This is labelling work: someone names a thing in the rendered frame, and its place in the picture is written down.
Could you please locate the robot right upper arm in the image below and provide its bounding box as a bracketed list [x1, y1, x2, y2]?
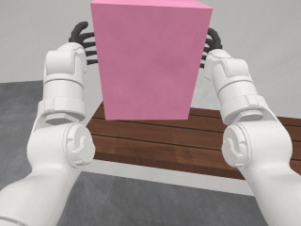
[221, 120, 301, 226]

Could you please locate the carton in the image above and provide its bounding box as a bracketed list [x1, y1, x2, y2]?
[90, 0, 213, 121]

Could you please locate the robot right hand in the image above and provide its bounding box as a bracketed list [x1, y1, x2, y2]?
[199, 27, 223, 69]

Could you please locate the robot left upper arm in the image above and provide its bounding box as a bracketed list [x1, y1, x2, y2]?
[0, 122, 96, 226]

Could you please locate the left robot forearm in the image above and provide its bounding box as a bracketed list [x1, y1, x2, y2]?
[26, 42, 88, 157]

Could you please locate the table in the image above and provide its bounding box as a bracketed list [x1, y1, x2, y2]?
[86, 101, 301, 181]

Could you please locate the right robot forearm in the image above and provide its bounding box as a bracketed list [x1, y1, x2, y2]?
[202, 49, 293, 154]

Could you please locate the robot left hand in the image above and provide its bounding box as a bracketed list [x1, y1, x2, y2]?
[69, 21, 98, 65]

